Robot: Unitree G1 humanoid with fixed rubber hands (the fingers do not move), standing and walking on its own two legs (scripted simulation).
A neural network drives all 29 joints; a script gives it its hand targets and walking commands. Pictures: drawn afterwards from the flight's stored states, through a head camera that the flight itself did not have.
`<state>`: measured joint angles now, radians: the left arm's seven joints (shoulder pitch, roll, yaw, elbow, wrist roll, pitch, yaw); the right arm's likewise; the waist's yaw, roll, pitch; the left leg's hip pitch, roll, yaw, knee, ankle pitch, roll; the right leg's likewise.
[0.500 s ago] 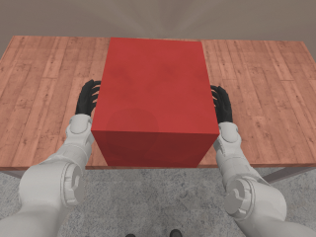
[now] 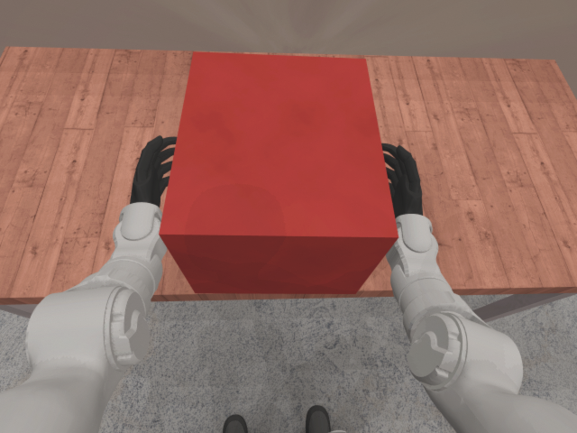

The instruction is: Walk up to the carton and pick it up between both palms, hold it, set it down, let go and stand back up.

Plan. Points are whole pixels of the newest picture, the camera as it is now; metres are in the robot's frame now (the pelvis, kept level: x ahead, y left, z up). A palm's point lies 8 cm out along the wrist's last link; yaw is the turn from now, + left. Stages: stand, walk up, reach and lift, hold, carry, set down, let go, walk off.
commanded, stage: set down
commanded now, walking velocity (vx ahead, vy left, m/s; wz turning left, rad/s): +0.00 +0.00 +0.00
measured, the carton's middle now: (278, 178) +0.50 -0.02 -0.04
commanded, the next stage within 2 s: none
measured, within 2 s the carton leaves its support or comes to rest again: neither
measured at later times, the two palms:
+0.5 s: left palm (150, 197) +0.45 +0.17 +0.01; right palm (404, 204) +0.42 -0.20 +0.01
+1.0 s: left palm (150, 198) +0.45 +0.17 +0.00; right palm (403, 206) +0.42 -0.20 +0.00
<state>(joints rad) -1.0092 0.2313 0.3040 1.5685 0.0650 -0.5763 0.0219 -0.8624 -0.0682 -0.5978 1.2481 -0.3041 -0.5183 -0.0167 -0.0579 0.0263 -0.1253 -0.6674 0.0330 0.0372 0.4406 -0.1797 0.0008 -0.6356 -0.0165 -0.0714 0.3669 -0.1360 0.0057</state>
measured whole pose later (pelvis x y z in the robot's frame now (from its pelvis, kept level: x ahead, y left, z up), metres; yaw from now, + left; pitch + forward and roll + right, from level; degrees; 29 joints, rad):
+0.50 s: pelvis +0.00 +0.00 +0.00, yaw +0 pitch +23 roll -1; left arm -0.99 0.22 0.37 1.52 0.11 -0.60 0.01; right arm -0.86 -0.05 -0.64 1.20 -0.34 -0.53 0.00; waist -0.06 0.02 -0.10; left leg -0.67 0.03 0.04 0.44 -0.18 0.00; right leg -0.65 -0.02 -0.08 0.38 -0.14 0.00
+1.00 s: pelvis +0.00 +0.00 +0.00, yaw +0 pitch +23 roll -1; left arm -0.97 0.21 0.42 1.46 0.17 -0.57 0.00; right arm -0.84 -0.03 -0.67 1.16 -0.36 -0.52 0.01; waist -0.05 0.02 -0.09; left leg -0.67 0.04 0.04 0.45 -0.19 0.00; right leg -0.64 -0.02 -0.08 0.39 -0.15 0.00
